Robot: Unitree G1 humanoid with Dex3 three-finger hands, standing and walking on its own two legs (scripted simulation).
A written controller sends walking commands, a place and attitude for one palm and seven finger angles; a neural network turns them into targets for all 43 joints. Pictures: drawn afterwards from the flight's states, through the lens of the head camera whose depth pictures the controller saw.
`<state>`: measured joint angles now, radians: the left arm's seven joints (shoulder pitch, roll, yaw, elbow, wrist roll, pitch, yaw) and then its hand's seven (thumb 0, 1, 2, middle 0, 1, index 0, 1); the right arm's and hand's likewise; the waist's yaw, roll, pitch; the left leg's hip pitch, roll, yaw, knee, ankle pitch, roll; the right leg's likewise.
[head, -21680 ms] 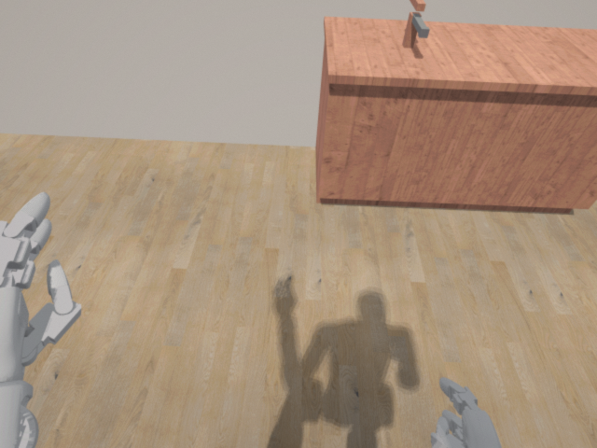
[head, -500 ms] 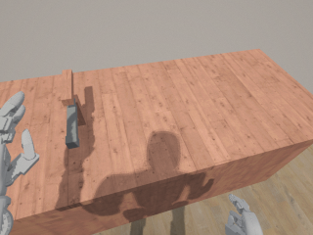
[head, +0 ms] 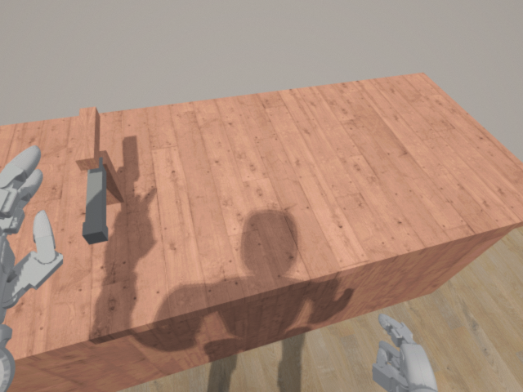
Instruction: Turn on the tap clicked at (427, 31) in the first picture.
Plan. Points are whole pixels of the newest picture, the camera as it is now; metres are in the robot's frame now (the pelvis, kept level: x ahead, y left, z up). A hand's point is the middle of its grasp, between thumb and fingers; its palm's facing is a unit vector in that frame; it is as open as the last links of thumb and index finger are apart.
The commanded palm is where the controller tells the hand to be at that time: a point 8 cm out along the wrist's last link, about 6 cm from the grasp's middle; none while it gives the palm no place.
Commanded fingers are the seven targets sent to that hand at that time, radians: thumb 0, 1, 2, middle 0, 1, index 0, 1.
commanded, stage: shuffle to correct the standing spot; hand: left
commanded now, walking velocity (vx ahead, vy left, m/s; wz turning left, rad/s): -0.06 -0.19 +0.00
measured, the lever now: (95, 231) +0.33 +0.29 +0.03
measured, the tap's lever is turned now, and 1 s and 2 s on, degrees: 0 0 0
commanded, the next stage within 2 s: none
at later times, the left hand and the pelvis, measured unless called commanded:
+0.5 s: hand (71, 270) +0.21 +0.22 +0.16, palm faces +0.30 -0.86 -0.42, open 7.4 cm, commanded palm +0.15 +0.26 +0.17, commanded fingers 0.00 0.90 0.90 -0.20 -0.30 -0.20 -0.30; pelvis -0.01 -0.02 -0.01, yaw +0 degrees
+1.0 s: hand (72, 266) +0.21 +0.22 +0.16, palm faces +0.29 -0.86 -0.43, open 7.4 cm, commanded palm +0.15 +0.26 +0.17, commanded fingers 0.00 0.90 0.90 -0.20 -0.30 -0.20 -0.30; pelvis -0.01 -0.02 -0.01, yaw +0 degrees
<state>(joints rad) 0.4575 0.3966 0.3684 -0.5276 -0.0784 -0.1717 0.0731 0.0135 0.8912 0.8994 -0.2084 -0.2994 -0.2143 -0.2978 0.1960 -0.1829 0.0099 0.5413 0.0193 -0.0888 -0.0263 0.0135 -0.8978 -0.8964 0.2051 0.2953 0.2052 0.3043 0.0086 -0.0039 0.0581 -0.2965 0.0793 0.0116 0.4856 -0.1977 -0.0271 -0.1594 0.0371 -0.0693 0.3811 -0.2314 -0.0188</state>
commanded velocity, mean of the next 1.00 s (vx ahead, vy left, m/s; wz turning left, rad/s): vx -0.06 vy -0.19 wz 0.00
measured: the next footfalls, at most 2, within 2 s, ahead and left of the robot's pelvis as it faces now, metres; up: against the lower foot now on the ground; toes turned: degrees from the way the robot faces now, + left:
none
